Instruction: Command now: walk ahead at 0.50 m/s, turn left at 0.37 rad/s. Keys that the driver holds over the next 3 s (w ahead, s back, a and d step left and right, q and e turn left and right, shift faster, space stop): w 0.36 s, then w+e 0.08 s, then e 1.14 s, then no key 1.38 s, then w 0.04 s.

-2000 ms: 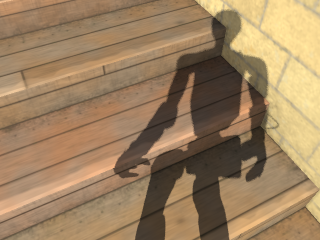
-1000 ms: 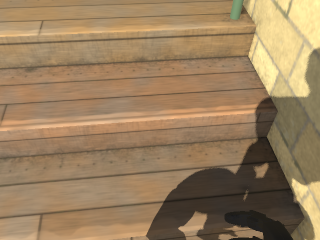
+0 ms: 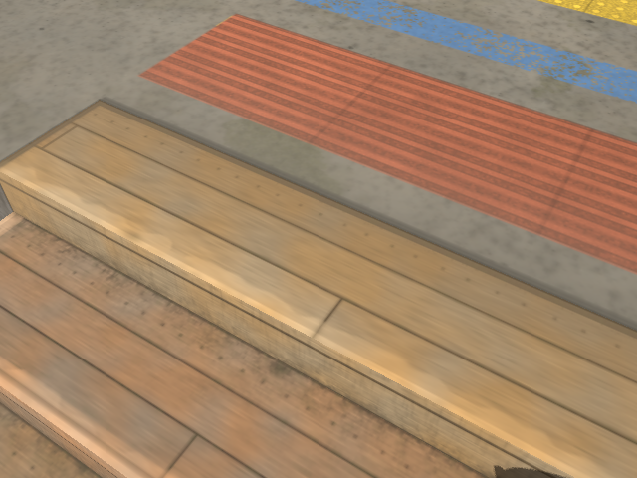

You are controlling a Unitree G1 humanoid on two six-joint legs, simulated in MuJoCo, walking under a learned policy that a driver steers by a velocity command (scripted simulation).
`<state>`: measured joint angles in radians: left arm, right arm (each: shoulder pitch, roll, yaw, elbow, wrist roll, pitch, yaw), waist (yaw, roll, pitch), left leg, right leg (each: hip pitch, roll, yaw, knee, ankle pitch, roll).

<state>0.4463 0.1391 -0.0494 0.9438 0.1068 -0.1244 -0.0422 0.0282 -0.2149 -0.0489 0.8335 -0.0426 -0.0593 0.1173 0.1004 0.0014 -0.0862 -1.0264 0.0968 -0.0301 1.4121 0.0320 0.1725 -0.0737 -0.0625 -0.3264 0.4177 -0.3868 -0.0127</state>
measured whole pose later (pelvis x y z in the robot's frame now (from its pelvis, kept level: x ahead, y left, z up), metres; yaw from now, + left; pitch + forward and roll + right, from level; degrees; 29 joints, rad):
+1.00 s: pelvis +0.47 +0.02 +0.15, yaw -13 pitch +5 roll +4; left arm 0.49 0.20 0.00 0.78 0.04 -0.10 -0.04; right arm 0.05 -0.23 0.00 0.65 -0.04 -0.06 -0.05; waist 0.10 -0.05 -0.10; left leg -1.03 -0.02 -0.01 1.85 -0.39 -0.12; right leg -0.32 0.12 0.27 0.57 -0.30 -0.08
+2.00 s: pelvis +0.61 +0.11 +0.16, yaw -40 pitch +2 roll +1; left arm 0.32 0.23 0.05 0.87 0.01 -0.10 -0.09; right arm 0.07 -0.16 0.08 0.88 -0.02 -0.08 0.04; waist 0.03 0.00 0.02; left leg -0.84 0.19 0.12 1.42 -0.60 -0.01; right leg -0.13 -0.01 -0.01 0.37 -0.30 -0.01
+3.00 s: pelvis +0.64 +0.13 +0.16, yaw -37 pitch +1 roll +0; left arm 0.37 0.23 -0.06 0.92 -0.02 -0.08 -0.06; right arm 0.04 -0.18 0.08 1.01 -0.01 -0.09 0.11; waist 0.00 -0.02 0.01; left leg -0.82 0.10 0.12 1.43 -0.64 0.04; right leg -0.06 -0.06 -0.04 0.32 -0.28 0.05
